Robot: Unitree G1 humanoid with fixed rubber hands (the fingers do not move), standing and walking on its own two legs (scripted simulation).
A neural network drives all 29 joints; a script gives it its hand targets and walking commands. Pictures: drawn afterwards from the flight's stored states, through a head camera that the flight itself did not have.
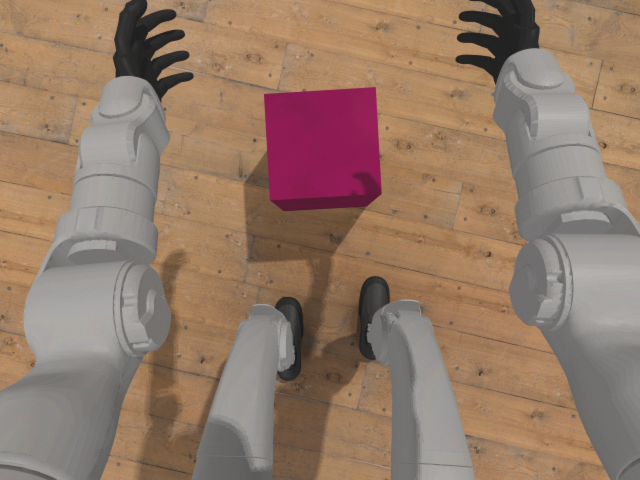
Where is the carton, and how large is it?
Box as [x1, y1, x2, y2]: [264, 87, 381, 210]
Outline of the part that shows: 375,87 264,94 269,191 271,201 283,210 365,206 381,193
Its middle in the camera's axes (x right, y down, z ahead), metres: +0.01 -0.19 +0.84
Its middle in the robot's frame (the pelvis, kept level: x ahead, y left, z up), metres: +0.54 +0.01 -0.52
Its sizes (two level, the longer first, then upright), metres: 0.210 0.200 0.250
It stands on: the floor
